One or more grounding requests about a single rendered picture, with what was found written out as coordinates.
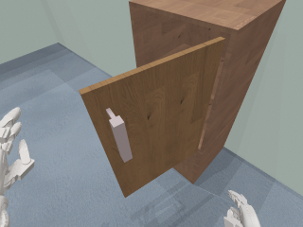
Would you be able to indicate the right robot hand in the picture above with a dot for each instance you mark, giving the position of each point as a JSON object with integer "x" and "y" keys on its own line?
{"x": 244, "y": 217}

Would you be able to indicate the cupboard door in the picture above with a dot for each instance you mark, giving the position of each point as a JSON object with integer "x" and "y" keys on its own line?
{"x": 163, "y": 105}

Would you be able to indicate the left robot hand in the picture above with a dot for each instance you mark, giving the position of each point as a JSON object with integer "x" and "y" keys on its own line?
{"x": 20, "y": 168}

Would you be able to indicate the handle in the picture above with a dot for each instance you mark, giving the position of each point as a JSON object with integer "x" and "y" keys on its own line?
{"x": 120, "y": 135}

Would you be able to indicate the robot left forearm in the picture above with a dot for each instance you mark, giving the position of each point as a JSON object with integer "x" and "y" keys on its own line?
{"x": 4, "y": 217}

